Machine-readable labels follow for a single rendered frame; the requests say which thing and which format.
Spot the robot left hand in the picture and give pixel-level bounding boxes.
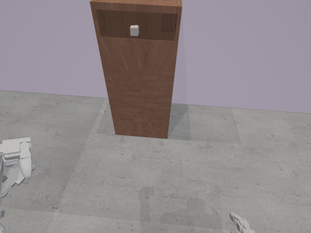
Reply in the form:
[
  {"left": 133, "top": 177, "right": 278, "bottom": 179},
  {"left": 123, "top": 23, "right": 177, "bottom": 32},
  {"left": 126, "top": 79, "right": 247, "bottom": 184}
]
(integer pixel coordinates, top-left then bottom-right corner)
[{"left": 0, "top": 137, "right": 35, "bottom": 199}]

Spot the drawer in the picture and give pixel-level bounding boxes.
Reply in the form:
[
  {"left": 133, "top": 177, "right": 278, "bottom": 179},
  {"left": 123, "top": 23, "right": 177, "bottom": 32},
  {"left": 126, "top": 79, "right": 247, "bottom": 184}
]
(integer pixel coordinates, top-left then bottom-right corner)
[{"left": 96, "top": 9, "right": 176, "bottom": 41}]

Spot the robot right hand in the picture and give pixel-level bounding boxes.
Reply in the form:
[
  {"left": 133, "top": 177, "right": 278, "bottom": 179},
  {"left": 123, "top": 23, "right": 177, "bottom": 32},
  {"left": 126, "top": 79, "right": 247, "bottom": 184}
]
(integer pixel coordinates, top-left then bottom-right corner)
[{"left": 229, "top": 212, "right": 255, "bottom": 233}]

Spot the handle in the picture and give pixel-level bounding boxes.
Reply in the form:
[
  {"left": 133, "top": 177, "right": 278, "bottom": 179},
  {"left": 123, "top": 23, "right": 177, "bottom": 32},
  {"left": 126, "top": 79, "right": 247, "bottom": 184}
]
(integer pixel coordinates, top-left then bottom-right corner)
[{"left": 130, "top": 25, "right": 139, "bottom": 36}]

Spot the cabinet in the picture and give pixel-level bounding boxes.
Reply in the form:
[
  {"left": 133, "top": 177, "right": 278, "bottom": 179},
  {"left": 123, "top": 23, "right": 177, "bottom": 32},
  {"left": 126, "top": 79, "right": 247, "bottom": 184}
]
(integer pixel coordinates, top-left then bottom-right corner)
[{"left": 90, "top": 0, "right": 182, "bottom": 139}]

